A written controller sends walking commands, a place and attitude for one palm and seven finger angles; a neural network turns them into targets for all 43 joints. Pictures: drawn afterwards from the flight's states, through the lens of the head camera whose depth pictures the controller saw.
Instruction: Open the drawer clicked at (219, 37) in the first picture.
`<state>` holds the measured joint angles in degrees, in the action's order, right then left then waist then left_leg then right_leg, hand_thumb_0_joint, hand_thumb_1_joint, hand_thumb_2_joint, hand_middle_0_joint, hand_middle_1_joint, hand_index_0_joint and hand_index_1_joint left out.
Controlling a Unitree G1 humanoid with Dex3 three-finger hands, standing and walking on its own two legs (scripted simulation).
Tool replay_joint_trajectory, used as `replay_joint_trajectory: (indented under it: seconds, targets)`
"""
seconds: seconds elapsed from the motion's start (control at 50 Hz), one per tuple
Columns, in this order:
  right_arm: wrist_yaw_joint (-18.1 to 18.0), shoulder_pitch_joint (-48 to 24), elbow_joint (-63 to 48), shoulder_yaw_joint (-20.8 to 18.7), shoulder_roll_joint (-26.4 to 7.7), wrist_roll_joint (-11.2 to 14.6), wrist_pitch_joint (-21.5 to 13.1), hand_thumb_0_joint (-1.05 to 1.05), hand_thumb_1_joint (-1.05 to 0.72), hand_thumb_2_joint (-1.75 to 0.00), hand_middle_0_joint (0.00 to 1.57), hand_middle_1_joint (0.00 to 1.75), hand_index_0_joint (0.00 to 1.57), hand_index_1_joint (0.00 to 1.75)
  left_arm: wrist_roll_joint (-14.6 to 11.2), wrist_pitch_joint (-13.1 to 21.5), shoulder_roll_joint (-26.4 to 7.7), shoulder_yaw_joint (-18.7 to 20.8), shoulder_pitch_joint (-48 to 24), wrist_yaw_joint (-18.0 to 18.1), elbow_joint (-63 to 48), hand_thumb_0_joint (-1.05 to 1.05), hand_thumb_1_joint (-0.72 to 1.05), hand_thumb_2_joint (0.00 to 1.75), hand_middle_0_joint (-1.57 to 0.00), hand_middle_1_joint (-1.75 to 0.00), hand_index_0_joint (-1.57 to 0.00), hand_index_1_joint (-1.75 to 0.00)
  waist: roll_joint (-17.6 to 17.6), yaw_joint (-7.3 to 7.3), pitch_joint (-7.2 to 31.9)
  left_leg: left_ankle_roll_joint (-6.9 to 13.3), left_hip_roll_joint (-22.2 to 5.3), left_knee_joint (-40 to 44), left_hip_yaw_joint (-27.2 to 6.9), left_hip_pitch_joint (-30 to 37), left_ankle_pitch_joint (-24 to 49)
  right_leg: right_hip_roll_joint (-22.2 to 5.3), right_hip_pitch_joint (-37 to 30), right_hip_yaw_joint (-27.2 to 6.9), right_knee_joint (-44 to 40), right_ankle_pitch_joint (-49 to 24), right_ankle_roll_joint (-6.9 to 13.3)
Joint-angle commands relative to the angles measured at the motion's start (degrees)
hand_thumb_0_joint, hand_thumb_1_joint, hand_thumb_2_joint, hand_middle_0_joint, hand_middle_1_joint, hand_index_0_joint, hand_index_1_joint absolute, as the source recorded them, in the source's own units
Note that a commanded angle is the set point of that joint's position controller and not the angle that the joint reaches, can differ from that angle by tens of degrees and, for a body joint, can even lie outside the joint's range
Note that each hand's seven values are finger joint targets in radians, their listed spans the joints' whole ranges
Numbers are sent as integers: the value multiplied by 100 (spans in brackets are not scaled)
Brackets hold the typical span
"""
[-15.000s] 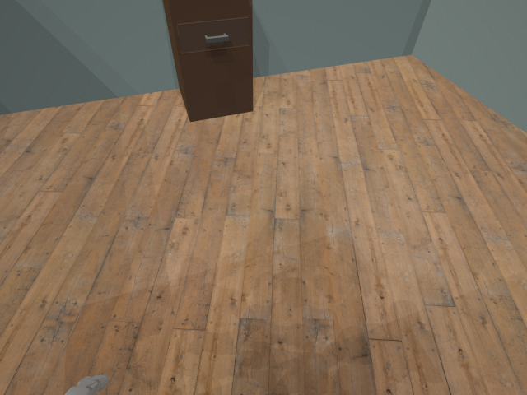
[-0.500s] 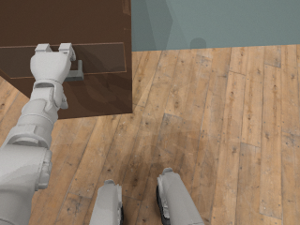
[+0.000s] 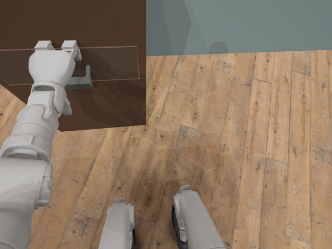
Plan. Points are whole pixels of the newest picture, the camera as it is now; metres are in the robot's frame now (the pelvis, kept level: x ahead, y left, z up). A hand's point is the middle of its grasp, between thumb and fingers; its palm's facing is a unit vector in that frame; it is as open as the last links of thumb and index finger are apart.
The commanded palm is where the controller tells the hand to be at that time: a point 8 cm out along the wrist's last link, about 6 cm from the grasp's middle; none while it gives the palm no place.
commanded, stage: move the hooked fingers above the handle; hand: left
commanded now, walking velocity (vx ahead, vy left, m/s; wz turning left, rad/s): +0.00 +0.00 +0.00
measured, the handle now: (68, 76) +0.58 +0.21 -0.08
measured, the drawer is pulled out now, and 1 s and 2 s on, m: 0.00 0.00 0.00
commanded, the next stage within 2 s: lower the fingers behind the handle in 0.86 s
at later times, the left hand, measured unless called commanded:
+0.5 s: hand (64, 76) +0.54 +0.20 -0.02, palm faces -0.05 -0.01 -1.00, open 13.8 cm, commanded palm +0.52 +0.20 +0.02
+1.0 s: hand (64, 78) +0.54 +0.20 -0.03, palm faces -0.03 +0.01 -1.00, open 13.6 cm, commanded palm +0.53 +0.19 +0.02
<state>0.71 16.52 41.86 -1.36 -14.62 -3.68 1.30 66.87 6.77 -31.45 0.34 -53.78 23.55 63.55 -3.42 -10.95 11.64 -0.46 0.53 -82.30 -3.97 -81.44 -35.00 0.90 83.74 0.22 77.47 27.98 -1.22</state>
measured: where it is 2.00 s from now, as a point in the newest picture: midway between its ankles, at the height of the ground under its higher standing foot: (155, 244)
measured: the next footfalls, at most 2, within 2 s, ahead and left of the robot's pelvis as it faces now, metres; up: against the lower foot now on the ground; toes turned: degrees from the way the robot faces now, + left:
none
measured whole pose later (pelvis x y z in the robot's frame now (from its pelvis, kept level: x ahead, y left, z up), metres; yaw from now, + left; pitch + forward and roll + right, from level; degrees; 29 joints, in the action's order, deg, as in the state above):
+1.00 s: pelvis +0.00 +0.00 +0.00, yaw +0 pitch +34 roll -3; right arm 1.4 15.6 41.8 -0.6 -14.2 -3.6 1.6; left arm 67.3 1.2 -30.1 -0.4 -56.4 26.9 67.6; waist -3.8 -11.7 11.3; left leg -0.6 0.5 -82.2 -4.2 -81.6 -34.7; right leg 0.9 83.8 0.4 77.3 27.7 -1.1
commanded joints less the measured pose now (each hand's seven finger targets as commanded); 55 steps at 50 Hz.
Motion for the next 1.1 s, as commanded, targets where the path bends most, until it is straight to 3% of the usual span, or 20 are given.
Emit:
replay_joint_trajectory:
  seconds: [0.0, 0.06, 0.14, 0.22, 0.24, 0.3, 0.36, 0.42, 0.48, 0.56, 0.64, 0.68, 0.7, 0.72, 0.78, 0.84, 0.88, 0.92, 0.98, 1.08]
  targets:
    - [8, 1085, -164, -367, -1047, -47, 28, 0, -90, -90, 20, 30, 20, 30, 26, -164, -1302, 449, -2138, 558, -761, 0, -50, 30, -30, -120, -30, -120, -746, -25, 3051, 233, -19, 917, 172, 2066, 2403, 127, -1885, 275, -664, -1501, 369]
    - [54, 1045, -214, -330, -1082, -31, 84, 0, -90, -90, 20, 30, 20, 30, 54, -439, -1503, 572, -2051, 718, -612, 0, -50, 30, -30, -120, -30, -120, -628, 61, 3035, 238, -7, 959, 220, 1909, 2316, 129, -2112, 269, -677, -1533, 366]
    - [57, 1039, -248, -360, -1078, -7, 71, 0, -90, -90, 20, 30, 20, 30, 54, -625, -1439, 412, -2524, 711, -920, 0, -50, 30, -30, -120, -30, -120, -692, -65, 3511, 256, -16, 978, 225, 2114, 2304, 120, -2361, 236, -736, -1651, 325]
    - [12, 1123, -218, -417, -1067, 11, 17, 0, -90, -90, 20, 30, 20, 30, -58, -538, -1315, 292, -2663, 460, -1227, 0, -50, 30, -30, -120, -30, -120, -691, -138, 3858, 245, -17, 1048, 151, 2458, 2379, 114, -2531, 233, -804, -1766, 313]
    - [1, 1115, -218, -435, -1041, 18, -11, 0, -90, -90, 20, 30, 20, 30, -85, -508, -1036, 88, -2683, 399, -1262, 0, -50, 30, -30, -120, -30, -120, -766, -201, 3802, 240, -19, 1071, 141, 2545, 2333, 114, -2416, 242, -857, -1687, 314]
    - [-47, 1192, -103, -429, -1032, 9, -44, 0, -90, -90, 20, 30, 20, 30, -133, -419, -1030, 73, -2745, 296, -1118, 0, -50, 30, -30, -120, -30, -120, -536, -314, 3468, 280, -24, 1070, 154, 2395, 2199, 109, -2372, 233, -936, -1618, 294]
    - [-64, 1145, -70, -353, -1036, 5, -32, 0, -90, -90, 20, 30, 20, 30, -121, -408, -1194, 195, -2469, 287, -683, 0, -50, 30, -30, -120, -30, -120, -364, -235, 2966, 314, 2, 1087, 217, 1900, 1839, 112, -2334, 201, -972, -1332, 311]
    - [-47, 1063, -122, -277, -1044, -9, -5, 0, -90, -90, 20, 30, 20, 30, -30, -424, -1346, 291, -2292, 351, -407, 0, -50, 30, -30, -120, -30, -120, -537, -111, 2657, 301, 13, 1060, 260, 1647, 1816, 112, -2160, 206, -868, -1250, 348]
    - [-10, 976, -234, -257, -1045, -26, 24, 0, -90, -90, 20, 30, 20, 30, -9, -454, -1444, 445, -1950, 399, -325, 0, -50, 30, -30, -120, -30, -120, -433, 22, 2791, 309, 19, 988, 327, 1494, 1904, 123, -2353, 166, -766, -1409, 349]
    - [-26, 992, -306, -252, -1069, 15, 22, 0, -90, -90, 20, 30, 20, 30, 5, -541, -1575, 420, -2097, 439, -349, 0, -50, 30, -30, -120, -30, -120, -180, -63, 2819, 345, 41, 909, 402, 1083, 1620, 109, -2576, 94, -787, -1317, 296]
    - [-47, 1054, -300, -331, -1088, 17, -54, 0, -90, -90, 20, 30, 20, 30, -9, -380, -1710, 483, -2598, 385, -998, 0, -50, 30, -30, -120, -30, -120, -494, -100, 3516, 326, 15, 847, 328, 1509, 1778, 104, -2563, 98, -698, -1426, 294]
    - [-63, 1099, -291, -402, -1065, 10, -106, 0, -90, -90, 20, 30, 20, 30, -33, -204, -1575, 402, -2891, 338, -1488, 0, -50, 30, -30, -120, -30, -120, -697, -154, 4091, 295, 6, 820, 230, 2003, 2070, 101, -2536, 126, -635, -1621, 306]
    - [-65, 1156, -242, -439, -1055, 9, -126, 0, -90, -90, 20, 30, 20, 30, -20, -150, -1403, 276, -2954, 335, -1577, 0, -50, 30, -30, -120, -30, -120, -871, -198, 4180, 263, -4, 842, 172, 2254, 2185, 100, -2392, 169, -646, -1629, 309]
    - [-59, 1181, -186, -467, -1049, 14, -143, 0, -90, -90, 20, 30, 20, 30, -41, -143, -1230, 178, -2946, 332, -1538, 0, -50, 30, -30, -120, -30, -120, -902, -254, 4085, 254, -14, 839, 145, 2390, 2246, 108, -2229, 196, -673, -1614, 309]
    - [-64, 1248, -74, -468, -1065, -3, -137, 0, -90, -90, 20, 30, 20, 30, -46, -173, -1252, 218, -3104, 413, -1520, 0, -50, 30, -30, -120, -30, -120, -886, -299, 3922, 225, -39, 872, 65, 2594, 2403, 117, -1987, 260, -690, -1543, 316]
    - [-28, 1226, -14, -412, -1044, -9, -77, 0, -90, -90, 20, 30, 20, 30, -30, -404, -1083, 118, -2977, 537, -984, 0, -50, 30, -30, -120, -30, -120, -916, -289, 3366, 217, -32, 946, 82, 2368, 2291, 121, -1833, 308, -762, -1384, 332]
    - [11, 1179, -21, -353, -1080, -18, -28, 0, -90, -90, 20, 30, 20, 30, 0, -581, -1273, 268, -2820, 574, -699, 0, -50, 30, -30, -120, -30, -120, -951, -188, 3234, 205, -32, 1001, 99, 2300, 2268, 123, -1825, 314, -738, -1346, 357]
    - [12, 1136, -113, -307, -1073, -2, 4, 0, -90, -90, 20, 30, 20, 30, 13, -714, -1324, 287, -2627, 545, -542, 0, -50, 30, -30, -120, -30, -120, -718, -151, 3091, 242, -25, 1025, 153, 2098, 2161, 136, -2016, 289, -794, -1360, 348]
    - [9, 1095, -141, -284, -1034, -5, -7, 0, -90, -90, 20, 30, 20, 30, 10, -752, -1132, 112, -2658, 470, -380, 0, -50, 30, -30, -120, -30, -120, -557, -273, 2957, 290, -4, 1001, 226, 1805, 1978, 127, -2161, 236, -829, -1405, 329]
    - [-40, 1061, -185, -235, -1062, 6, -39, 0, -90, -90, 20, 30, 20, 30, -19, -675, -1347, 185, -2509, 291, -171, 0, -50, 30, -30, -120, -30, -120, -268, -293, 2694, 343, 9, 907, 304, 1214, 1552, 109, -2244, 163, -783, -1194, 300]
